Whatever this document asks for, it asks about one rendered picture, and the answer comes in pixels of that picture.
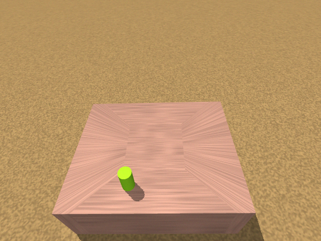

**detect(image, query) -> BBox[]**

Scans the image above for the can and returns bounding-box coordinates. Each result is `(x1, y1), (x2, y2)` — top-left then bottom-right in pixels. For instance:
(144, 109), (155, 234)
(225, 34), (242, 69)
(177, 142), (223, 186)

(117, 166), (135, 191)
